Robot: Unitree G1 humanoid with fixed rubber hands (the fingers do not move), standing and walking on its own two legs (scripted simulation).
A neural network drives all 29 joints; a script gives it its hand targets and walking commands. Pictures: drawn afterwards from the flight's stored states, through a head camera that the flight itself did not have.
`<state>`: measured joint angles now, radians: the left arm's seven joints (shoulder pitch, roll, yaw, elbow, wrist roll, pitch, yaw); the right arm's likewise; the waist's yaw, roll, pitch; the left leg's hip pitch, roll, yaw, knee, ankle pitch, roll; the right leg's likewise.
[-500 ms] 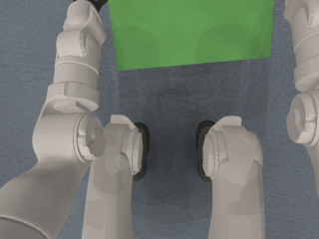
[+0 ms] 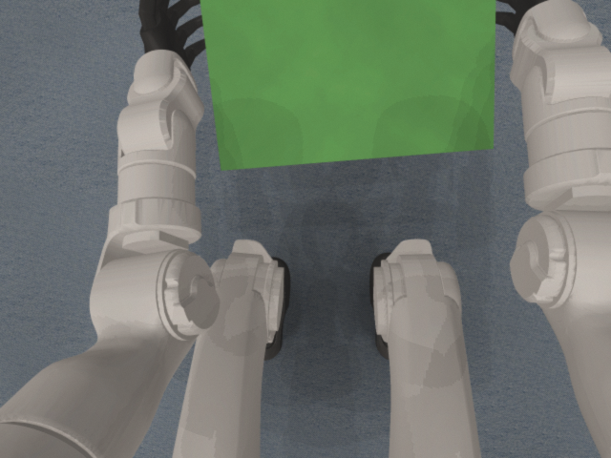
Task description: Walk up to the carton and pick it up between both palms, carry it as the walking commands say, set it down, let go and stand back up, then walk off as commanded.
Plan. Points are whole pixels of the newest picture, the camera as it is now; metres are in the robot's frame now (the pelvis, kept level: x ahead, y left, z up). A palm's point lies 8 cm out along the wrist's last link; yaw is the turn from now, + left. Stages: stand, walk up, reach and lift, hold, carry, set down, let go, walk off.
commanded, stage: reach and lift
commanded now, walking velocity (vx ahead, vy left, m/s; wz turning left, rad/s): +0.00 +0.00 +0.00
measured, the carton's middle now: (342, 53) +0.55 -0.05 -0.18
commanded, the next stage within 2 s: none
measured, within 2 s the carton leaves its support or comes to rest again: neither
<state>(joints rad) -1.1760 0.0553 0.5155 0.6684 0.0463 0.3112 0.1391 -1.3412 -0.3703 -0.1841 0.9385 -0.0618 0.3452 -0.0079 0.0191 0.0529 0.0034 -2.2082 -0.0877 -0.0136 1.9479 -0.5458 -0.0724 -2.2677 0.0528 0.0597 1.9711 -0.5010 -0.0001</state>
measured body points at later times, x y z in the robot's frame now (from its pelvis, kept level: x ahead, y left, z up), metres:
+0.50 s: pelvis +0.00 +0.00 +0.05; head +0.29 -0.06 +0.39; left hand +0.52 +0.14 -0.02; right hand +0.53 -0.23 -0.04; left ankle +0.11 +0.13 -0.39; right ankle +0.11 -0.12 -0.39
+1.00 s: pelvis +0.01 +0.00 +0.12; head +0.26 -0.06 +0.49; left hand +0.50 +0.15 +0.06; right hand +0.51 -0.23 +0.04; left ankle +0.11 +0.13 -0.39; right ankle +0.11 -0.12 -0.39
